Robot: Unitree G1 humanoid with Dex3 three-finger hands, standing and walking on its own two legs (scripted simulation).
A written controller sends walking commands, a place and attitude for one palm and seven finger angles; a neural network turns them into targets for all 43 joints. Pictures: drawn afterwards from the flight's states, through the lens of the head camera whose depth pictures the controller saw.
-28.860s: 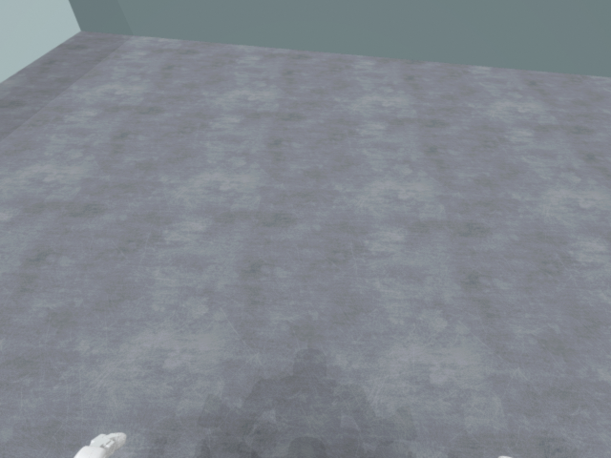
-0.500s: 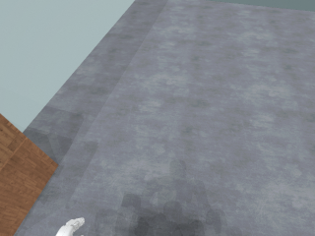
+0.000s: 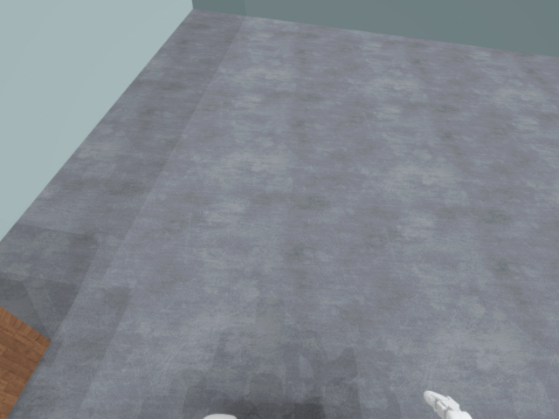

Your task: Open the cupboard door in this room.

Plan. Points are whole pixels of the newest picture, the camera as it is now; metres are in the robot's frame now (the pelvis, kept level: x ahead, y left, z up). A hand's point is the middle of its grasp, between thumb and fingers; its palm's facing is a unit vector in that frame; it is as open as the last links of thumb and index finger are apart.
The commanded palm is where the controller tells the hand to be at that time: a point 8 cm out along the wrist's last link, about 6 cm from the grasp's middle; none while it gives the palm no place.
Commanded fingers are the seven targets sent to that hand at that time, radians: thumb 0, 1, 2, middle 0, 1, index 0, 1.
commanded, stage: walk to a spot facing it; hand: left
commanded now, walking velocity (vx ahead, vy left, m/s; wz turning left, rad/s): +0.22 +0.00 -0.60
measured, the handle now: out of the picture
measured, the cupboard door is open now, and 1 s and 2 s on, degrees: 0 0 0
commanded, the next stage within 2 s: turn to face it in 0.50 s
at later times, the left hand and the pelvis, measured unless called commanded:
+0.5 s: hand (213, 321) +0.30 +0.16 -0.17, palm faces -0.35 -0.92 -0.19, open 7.4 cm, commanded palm none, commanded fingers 0.00 0.90 0.90 -0.20 -0.30 -0.20 -0.30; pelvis +0.11 +0.02 -0.01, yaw -20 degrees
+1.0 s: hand (222, 303) +0.34 +0.15 -0.18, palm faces -0.25 -0.95 -0.16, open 7.4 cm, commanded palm none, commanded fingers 0.00 0.90 0.90 -0.20 -0.30 -0.20 -0.30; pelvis +0.19 +0.01 -0.02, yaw -16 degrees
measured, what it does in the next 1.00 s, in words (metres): walks ahead, turning right: left foot, then right foot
